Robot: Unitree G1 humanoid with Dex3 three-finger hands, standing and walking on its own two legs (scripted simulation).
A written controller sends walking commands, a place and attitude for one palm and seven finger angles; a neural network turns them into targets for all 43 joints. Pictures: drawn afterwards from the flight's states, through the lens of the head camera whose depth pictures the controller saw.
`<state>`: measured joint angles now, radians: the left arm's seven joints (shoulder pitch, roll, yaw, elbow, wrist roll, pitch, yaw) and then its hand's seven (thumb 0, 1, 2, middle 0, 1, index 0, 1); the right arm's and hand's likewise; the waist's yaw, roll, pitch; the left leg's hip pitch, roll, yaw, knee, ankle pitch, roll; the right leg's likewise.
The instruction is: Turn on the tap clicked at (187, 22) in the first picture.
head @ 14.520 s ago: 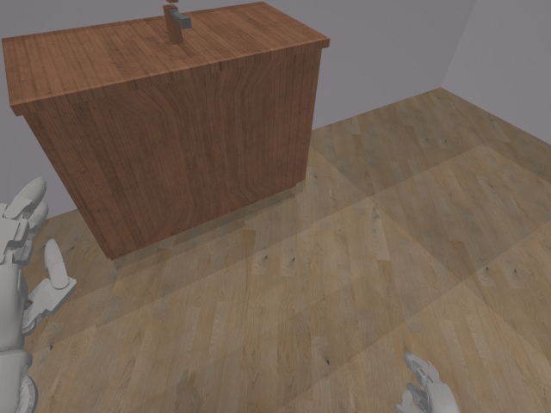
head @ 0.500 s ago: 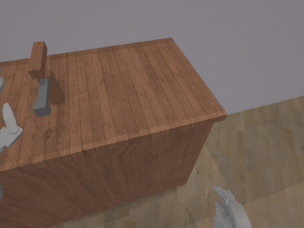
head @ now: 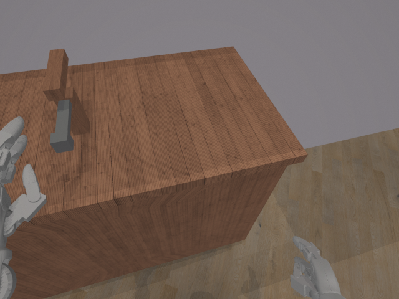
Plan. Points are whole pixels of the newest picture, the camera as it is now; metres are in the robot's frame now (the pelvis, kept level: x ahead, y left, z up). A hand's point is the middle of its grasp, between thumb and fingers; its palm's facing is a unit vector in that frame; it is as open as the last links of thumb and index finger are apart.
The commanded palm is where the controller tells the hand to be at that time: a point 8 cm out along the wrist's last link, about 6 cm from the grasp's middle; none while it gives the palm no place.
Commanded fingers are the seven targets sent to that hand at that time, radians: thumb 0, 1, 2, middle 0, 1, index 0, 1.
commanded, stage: come to a stop and stand still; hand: left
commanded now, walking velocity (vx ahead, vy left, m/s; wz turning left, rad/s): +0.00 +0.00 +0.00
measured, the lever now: (62, 141) +0.34 +0.29 +0.13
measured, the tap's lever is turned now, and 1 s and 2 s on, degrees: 0 0 0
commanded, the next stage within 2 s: look again from close up in 0.08 s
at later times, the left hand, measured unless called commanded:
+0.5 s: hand (41, 200) +0.21 +0.25 +0.15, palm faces +0.36 -0.86 -0.35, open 7.4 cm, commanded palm +0.16 +0.29 +0.18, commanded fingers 0.00 0.90 0.90 -0.20 -0.30 -0.20 -0.30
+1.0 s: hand (41, 224) +0.18 +0.23 +0.16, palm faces +0.49 -0.82 -0.30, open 7.4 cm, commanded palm +0.14 +0.27 +0.18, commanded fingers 0.00 0.90 0.90 -0.20 -0.30 -0.20 -0.30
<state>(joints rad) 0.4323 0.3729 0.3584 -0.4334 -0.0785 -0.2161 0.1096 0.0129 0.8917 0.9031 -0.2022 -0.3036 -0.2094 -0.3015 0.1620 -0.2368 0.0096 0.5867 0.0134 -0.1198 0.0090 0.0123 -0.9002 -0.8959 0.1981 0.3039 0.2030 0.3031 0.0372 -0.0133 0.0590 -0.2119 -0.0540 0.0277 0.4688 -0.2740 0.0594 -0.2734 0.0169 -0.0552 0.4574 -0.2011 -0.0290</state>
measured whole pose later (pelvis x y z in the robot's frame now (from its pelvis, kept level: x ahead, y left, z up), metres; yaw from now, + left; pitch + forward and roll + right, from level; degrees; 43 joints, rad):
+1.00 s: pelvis -0.01 -0.03 -0.01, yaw +2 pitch -1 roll +1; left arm 0.39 0.36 0.33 -0.47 -0.11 -0.03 0.13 0.02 0.89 0.90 -0.21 -0.30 -0.22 -0.30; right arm 0.15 -0.22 0.05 0.61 0.00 -0.11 -0.01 0.01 -0.90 -0.90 0.20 0.30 0.20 0.30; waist 0.08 -0.02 -0.03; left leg -0.28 -0.04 -0.01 0.62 -0.33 0.02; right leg -0.34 0.05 -0.06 0.61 -0.27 -0.08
